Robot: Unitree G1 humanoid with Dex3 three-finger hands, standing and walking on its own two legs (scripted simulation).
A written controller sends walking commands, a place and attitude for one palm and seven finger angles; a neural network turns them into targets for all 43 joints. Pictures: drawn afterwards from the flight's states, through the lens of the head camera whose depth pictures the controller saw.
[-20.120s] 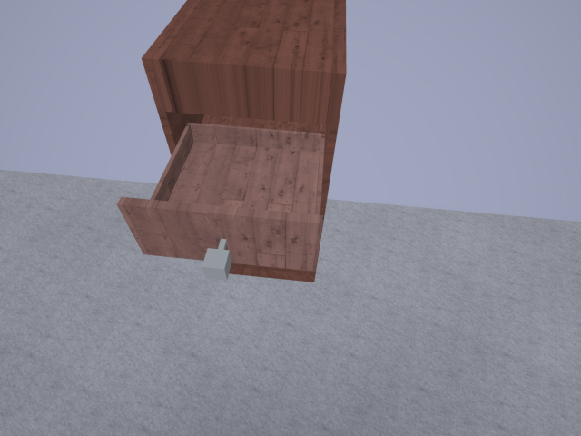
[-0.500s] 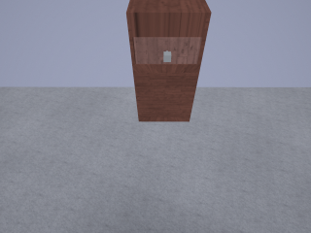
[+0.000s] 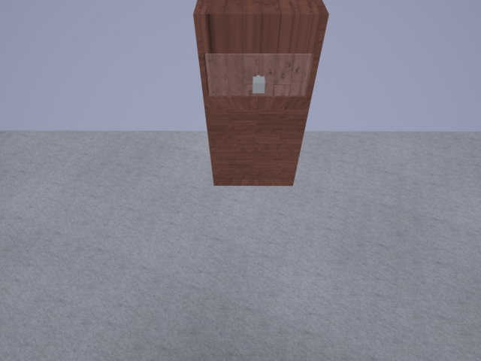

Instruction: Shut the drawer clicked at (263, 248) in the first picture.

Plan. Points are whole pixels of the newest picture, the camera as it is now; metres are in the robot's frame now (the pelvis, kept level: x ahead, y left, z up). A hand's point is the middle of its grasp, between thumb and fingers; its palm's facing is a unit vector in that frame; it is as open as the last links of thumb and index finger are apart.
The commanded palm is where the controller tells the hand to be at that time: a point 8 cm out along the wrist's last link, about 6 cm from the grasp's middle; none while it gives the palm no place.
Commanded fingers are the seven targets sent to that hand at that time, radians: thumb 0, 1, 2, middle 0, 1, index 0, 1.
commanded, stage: look to check the result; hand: left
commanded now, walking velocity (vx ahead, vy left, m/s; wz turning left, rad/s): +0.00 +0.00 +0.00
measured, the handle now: (258, 81) +1.04 -0.01 -0.12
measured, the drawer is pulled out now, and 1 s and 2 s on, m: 0.00 0.00 0.00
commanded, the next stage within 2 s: stand and wait in 0.30 s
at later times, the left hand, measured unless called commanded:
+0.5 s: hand out of the picture +0.06 +0.21 -0.16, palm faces +0.01 -0.96 -0.28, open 7.4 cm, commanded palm none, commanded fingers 0.00 0.90 0.90 -0.20 -0.30 -0.20 -0.30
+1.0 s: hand out of the picture +0.10 +0.22 -0.15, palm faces +0.00 -0.95 -0.33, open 7.4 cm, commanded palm none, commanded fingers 0.00 0.90 0.90 -0.20 -0.30 -0.20 -0.30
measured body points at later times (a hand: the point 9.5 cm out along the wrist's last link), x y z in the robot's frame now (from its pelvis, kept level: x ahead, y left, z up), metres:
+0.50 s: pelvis +0.01 -0.01 +0.00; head +0.03 -0.02 +0.45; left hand +0.06 +0.26 -0.14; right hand +0.05 -0.27 -0.16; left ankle +0.00 +0.10 -0.74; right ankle -0.01 -0.12 -0.74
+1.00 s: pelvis +0.02 -0.02 +0.00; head +0.04 -0.03 +0.45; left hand +0.10 +0.27 -0.13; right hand +0.09 -0.30 -0.14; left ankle +0.00 +0.10 -0.74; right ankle -0.01 -0.12 -0.74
